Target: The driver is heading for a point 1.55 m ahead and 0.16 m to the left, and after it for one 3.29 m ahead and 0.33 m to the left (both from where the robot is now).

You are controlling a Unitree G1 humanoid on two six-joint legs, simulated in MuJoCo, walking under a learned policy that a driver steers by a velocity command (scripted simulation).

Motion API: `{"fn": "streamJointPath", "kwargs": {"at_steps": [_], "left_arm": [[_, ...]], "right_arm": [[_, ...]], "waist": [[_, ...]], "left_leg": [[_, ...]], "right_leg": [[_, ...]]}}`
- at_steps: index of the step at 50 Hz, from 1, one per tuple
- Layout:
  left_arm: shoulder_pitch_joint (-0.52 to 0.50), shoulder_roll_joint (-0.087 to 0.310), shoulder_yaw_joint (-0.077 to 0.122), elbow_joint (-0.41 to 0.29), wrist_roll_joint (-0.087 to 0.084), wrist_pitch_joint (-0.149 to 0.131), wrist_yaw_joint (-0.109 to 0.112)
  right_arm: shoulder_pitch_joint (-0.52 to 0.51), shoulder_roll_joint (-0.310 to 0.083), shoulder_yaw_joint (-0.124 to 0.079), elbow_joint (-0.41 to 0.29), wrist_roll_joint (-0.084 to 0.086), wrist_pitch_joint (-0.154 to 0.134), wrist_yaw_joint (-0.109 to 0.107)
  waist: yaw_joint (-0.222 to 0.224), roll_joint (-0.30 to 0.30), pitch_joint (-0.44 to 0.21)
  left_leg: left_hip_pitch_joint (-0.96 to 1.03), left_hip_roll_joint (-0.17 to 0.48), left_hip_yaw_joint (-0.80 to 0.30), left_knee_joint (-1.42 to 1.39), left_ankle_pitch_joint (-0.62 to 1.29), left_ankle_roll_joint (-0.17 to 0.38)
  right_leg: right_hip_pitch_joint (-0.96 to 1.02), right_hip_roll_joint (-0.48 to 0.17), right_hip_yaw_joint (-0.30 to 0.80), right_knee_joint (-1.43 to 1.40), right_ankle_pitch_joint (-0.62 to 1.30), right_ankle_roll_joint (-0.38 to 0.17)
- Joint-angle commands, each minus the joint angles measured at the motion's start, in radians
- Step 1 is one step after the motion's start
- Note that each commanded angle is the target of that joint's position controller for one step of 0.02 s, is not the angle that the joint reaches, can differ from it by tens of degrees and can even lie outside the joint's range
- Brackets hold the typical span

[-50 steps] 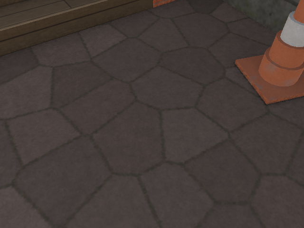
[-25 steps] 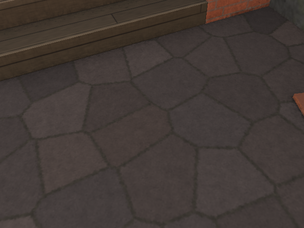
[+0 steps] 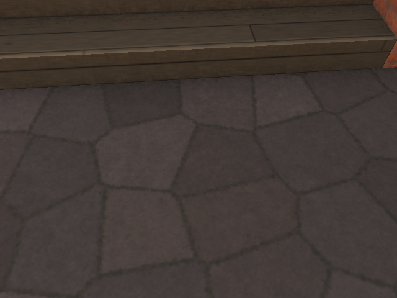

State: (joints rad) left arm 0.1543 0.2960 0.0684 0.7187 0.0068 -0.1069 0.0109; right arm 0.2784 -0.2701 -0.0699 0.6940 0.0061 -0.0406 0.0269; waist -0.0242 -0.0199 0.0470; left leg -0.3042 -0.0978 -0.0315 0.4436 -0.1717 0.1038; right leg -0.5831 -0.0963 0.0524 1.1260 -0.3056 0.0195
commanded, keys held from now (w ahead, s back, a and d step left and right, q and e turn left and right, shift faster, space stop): w+q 0.50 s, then w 0.50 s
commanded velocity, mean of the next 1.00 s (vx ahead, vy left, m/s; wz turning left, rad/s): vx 0.50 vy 0.00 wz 0.42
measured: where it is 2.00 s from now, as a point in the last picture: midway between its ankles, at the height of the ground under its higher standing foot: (126, 158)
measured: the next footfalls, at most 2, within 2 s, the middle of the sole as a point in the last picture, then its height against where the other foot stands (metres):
right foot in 0.30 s outside the picture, level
left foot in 0.82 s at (129, 273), level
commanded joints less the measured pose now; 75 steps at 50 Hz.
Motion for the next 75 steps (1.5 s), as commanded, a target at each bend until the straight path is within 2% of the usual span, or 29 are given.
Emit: {"fn": "streamJointPath", "kwargs": {"at_steps": [1,6,10,13,15,16,17,18,19,20,23,32,37,39,41,42,43,44,45,47,51,61,65,67,68,69,70,72,75], "left_arm": [[0.009,0.081,0.023,-0.061,0.013,0.007,0.006],[-0.177,0.040,0.001,-0.102,0.002,-0.001,-0.011],[-0.253,0.068,0.007,-0.128,-0.012,-0.017,-0.033],[-0.205,0.097,0.022,-0.122,-0.017,-0.031,-0.039],[-0.021,0.140,0.047,-0.084,-0.003,-0.040,-0.028],[0.141,0.199,0.062,-0.072,0.008,-0.038,-0.019],[0.200,0.244,0.072,-0.033,0.015,-0.025,-0.027],[0.168,0.145,0.051,-0.056,-0.010,-0.019,-0.029],[0.128,0.093,0.036,-0.064,-0.012,-0.010,-0.023],[0.084,0.083,0.028,-0.066,-0.002,-0.003,-0.021],[0.046,0.054,0.017,-0.041,0.006,-0.005,-0.016],[0.102,0.134,0.033,0.053,-0.017,0.000,-0.020],[0.190,0.181,0.040,0.113,-0.041,0.027,-0.020],[0.176,0.202,0.043,0.124,-0.049,0.039,-0.015],[0.174,0.157,0.019,0.121,-0.033,0.040,-0.007],[0.251,0.045,-0.023,0.072,-0.005,0.023,-0.016],[0.231,0.080,-0.018,0.094,-0.015,0.000,-0.023],[0.145,0.149,0.005,0.063,-0.050,-0.008,-0.029],[0.088,0.138,0.001,0.047,-0.053,-0.011,-0.028],[0.092,0.123,0.006,0.058,-0.024,0.004,-0.021],[0.099,0.072,-0.003,0.064,-0.015,0.040,-0.016],[-0.203,0.053,-0.024,-0.026,-0.021,0.020,-0.053],[-0.139,0.095,-0.009,-0.022,-0.017,0.011,-0.065],[0.136,0.176,0.032,0.058,-0.012,0.014,-0.050],[0.313,0.245,0.036,0.099,0.096,0.027,-0.036],[0.349,0.263,0.049,0.120,0.055,0.046,-0.032],[0.247,0.239,0.044,0.101,0.026,0.053,-0.031],[0.128,0.127,0.015,0.091,0.014,0.054,-0.031],[0.108,0.111,0.008,0.109,0.004,0.047,-0.036]], "right_arm": [[-0.035,-0.152,-0.040,-0.075,0.003,-0.027,-0.021],[0.040,-0.163,-0.044,-0.037,0.016,-0.017,-0.041],[0.099,-0.162,-0.046,-0.011,0.023,-0.006,-0.045],[0.088,-0.164,-0.050,-0.013,0.020,0.005,-0.051],[0.052,-0.115,-0.034,-0.036,0.015,0.004,-0.046],[0.061,-0.061,-0.014,-0.061,-0.005,0.001,-0.044],[0.209,-0.032,-0.003,-0.079,0.032,-0.005,-0.045],[0.192,-0.138,-0.020,-0.048,0.038,-0.003,-0.049],[0.079,-0.182,-0.033,-0.062,0.028,0.002,-0.047],[0.027,-0.170,-0.033,-0.074,0.017,0.007,-0.047],[0.008,-0.114,-0.032,-0.093,0.022,0.014,-0.032],[-0.183,-0.039,0.007,-0.135,0.009,-0.004,-0.005],[-0.296,-0.058,0.009,-0.180,0.015,-0.014,0.016],[-0.220,-0.095,-0.010,-0.166,0.007,-0.015,0.016],[0.080,-0.191,-0.059,-0.078,0.001,-0.008,-0.002],[0.175,-0.312,-0.080,-0.065,-0.013,-0.006,-0.013],[0.193,-0.248,-0.061,-0.068,-0.001,-0.008,-0.011],[0.129,-0.200,-0.040,-0.064,-0.003,-0.014,-0.006],[0.064,-0.167,-0.030,-0.066,0.001,-0.017,-0.006],[-0.032,-0.107,-0.011,-0.067,-0.007,-0.027,0.000],[-0.046,-0.123,-0.018,-0.035,-0.007,-0.055,-0.004],[0.098,-0.182,-0.033,0.080,0.011,-0.036,-0.030],[0.085,-0.200,-0.041,0.104,0.014,-0.017,-0.039],[0.074,-0.166,-0.024,0.097,-0.001,-0.007,-0.046],[0.235,-0.090,-0.001,0.079,-0.030,-0.026,-0.024],[0.228,-0.094,-0.006,0.104,-0.054,-0.035,-0.020],[0.136,-0.125,-0.011,0.084,-0.055,-0.036,-0.019],[0.026,-0.112,0.001,0.067,-0.049,-0.043,-0.009],[0.050,-0.100,0.011,0.073,-0.070,-0.009,-0.005]], "waist": [[0.038,0.056,-0.096],[-0.031,0.102,-0.057],[-0.056,0.110,-0.042],[-0.022,0.150,-0.052],[0.076,0.136,-0.164],[0.133,0.011,-0.313],[0.059,-0.345,-0.404],[0.081,-0.212,-0.310],[0.107,-0.114,-0.188],[0.089,-0.043,-0.118],[0.042,-0.087,-0.051],[0.078,-0.030,-0.008],[0.097,-0.053,0.021],[0.030,-0.077,-0.033],[-0.116,-0.038,-0.219],[-0.088,0.211,-0.370],[-0.105,0.217,-0.478],[-0.097,0.169,-0.317],[-0.069,0.133,-0.210],[0.005,0.112,-0.106],[0.050,0.097,-0.063],[-0.046,0.078,0.029],[0.009,0.103,-0.016],[0.133,0.069,-0.204],[0.103,-0.139,-0.382],[0.124,-0.262,-0.452],[0.100,-0.146,-0.311],[0.059,-0.036,-0.102],[0.002,-0.070,-0.085]], "left_leg": [[0.093,0.246,-0.281,-0.213,0.266,0.185],[0.065,0.184,-0.234,-0.193,0.161,0.120],[0.138,0.219,-0.329,-0.127,0.094,0.112],[0.195,0.237,-0.404,-0.043,0.134,0.091],[0.134,0.161,-0.359,0.156,0.230,0.041],[-0.015,0.088,-0.263,0.443,0.029,-0.002],[-0.366,-0.020,-0.170,0.730,-0.436,-0.062],[-0.477,0.068,-0.185,0.849,-0.392,-0.078],[-0.499,0.098,-0.152,0.871,-0.292,-0.087],[-0.466,0.131,-0.122,0.854,-0.221,-0.093],[-0.385,0.193,-0.097,0.765,-0.143,-0.094],[-0.353,0.188,-0.019,0.319,0.149,-0.104],[-0.306,0.157,0.037,0.152,0.070,-0.062],[-0.152,0.108,0.078,0.089,0.025,-0.022],[0.335,0.133,0.024,0.077,0.111,0.043],[0.722,0.422,-0.453,0.049,0.008,0.207],[0.740,0.498,-0.719,-0.098,-0.051,0.257],[0.624,0.458,-0.565,-0.114,-0.061,0.206],[0.476,0.411,-0.425,-0.130,-0.008,0.174],[0.244,0.334,-0.268,-0.197,0.110,0.138],[0.124,0.311,-0.161,-0.293,0.205,0.156],[0.260,0.326,-0.059,-0.277,0.158,0.098],[0.361,0.351,-0.064,-0.150,0.394,0.059],[0.257,0.255,0.027,0.196,0.537,0.001],[-0.062,0.109,0.117,0.602,0.179,-0.067],[-0.258,-0.013,0.034,0.800,-0.379,-0.079],[-0.360,0.069,-0.049,0.869,-0.327,-0.061],[-0.333,0.160,-0.028,0.746,-0.175,-0.054],[-0.177,0.170,-0.005,0.622,-0.161,-0.090]], "right_leg": [[-0.077,-0.010,0.010,-0.111,0.112,0.029],[-0.008,0.062,0.002,-0.475,0.385,0.044],[0.032,0.094,0.025,-0.602,0.372,0.024],[0.118,0.106,0.028,-0.651,0.249,-0.012],[0.421,0.063,0.036,-0.689,0.259,-0.075],[0.702,-0.117,0.216,-0.665,0.223,-0.136],[0.964,-0.314,0.682,-0.767,-0.011,-0.291],[0.905,-0.313,0.709,-0.811,-0.211,-0.267],[0.781,-0.270,0.545,-0.824,-0.182,-0.224],[0.656,-0.230,0.426,-0.843,-0.057,-0.204],[0.484,-0.152,0.217,-0.914,0.126,-0.191],[0.486,-0.122,-0.053,-0.975,0.366,-0.206],[0.605,-0.182,-0.056,-0.930,0.441,-0.190],[0.629,-0.176,-0.090,-0.807,0.705,-0.164],[0.422,-0.097,-0.166,-0.423,0.697,-0.097],[0.003,0.048,-0.172,-0.006,0.135,-0.025],[-0.112,0.099,0.005,0.150,-0.276,-0.027],[-0.204,0.042,0.024,0.201,-0.226,-0.039],[-0.204,-0.002,0.000,0.158,-0.137,-0.046],[-0.100,-0.056,0.001,0.044,-0.016,-0.034],[-0.059,-0.061,-0.004,-0.064,0.112,0.004],[-0.062,0.007,-0.027,-0.559,0.383,-0.018],[0.055,0.050,-0.060,-0.619,0.240,-0.077],[0.456,0.058,-0.066,-0.602,0.273,-0.137],[0.858,-0.188,0.306,-0.599,0.213,-0.262],[0.930,-0.284,0.665,-0.785,0.244,-0.320],[0.849,-0.235,0.560,-0.799,0.145,-0.301],[0.574,-0.159,0.365,-0.846,0.190,-0.258],[0.410,-0.089,0.259,-0.896,0.306,-0.252]]}}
